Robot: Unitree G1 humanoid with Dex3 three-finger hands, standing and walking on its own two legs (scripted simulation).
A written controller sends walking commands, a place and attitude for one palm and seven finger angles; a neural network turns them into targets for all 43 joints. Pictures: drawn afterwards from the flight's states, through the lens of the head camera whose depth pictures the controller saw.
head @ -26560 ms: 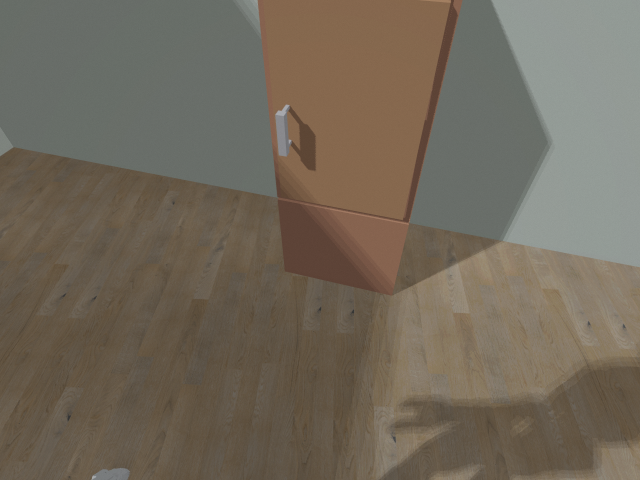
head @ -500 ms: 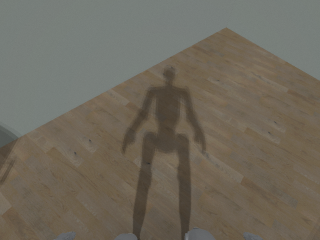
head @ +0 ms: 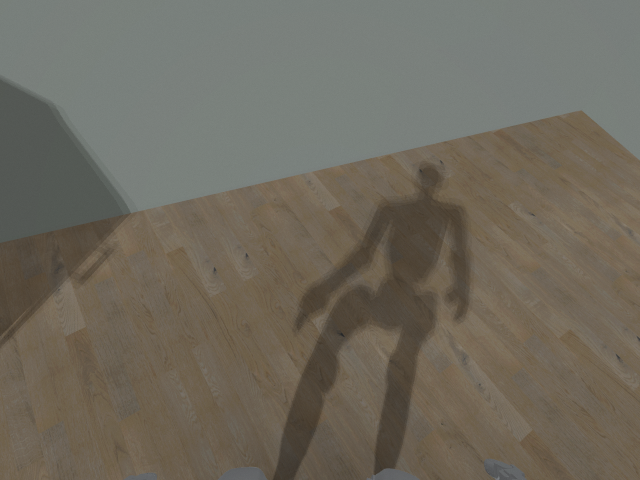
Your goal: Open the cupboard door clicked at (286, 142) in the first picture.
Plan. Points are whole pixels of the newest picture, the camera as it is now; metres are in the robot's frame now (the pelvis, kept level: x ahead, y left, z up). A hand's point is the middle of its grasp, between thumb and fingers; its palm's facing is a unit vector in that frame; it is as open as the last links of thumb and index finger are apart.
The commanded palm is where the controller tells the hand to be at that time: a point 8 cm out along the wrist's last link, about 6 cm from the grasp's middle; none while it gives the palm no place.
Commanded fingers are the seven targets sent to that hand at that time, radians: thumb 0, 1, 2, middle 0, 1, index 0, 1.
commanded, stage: turn to face it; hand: left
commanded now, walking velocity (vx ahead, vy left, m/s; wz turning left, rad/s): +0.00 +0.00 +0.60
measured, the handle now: out of the picture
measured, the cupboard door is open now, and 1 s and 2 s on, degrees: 49 49 49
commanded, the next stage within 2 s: take the last steps up to it in 2.00 s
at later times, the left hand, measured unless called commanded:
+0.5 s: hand out of the picture +0.03 +0.17 -0.15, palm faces +0.29 -0.93 -0.23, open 7.4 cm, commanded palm none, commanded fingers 0.00 0.90 0.90 -0.20 -0.30 -0.20 -0.30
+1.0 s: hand out of the picture +0.00 +0.16 -0.14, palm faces +0.55 -0.79 -0.29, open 7.4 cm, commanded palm none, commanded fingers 0.00 0.90 0.90 -0.20 -0.30 -0.20 -0.30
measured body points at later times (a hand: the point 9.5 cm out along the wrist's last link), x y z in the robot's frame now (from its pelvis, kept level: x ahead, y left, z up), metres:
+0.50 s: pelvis +0.02 -0.04 +0.01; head +0.07 -0.01 +0.46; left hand +0.02 +0.22 -0.13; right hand +0.19 -0.26 -0.12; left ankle -0.02 +0.07 -0.70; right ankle +0.03 -0.17 -0.72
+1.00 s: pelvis +0.04 -0.06 +0.01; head +0.09 -0.05 +0.46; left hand -0.03 +0.20 -0.12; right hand +0.25 -0.24 -0.14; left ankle -0.04 +0.03 -0.65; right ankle +0.10 -0.17 -0.72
